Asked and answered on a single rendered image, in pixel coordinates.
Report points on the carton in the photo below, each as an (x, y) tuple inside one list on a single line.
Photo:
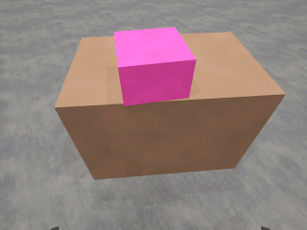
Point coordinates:
[(154, 65)]

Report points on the pedestal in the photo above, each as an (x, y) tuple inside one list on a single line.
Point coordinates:
[(231, 99)]

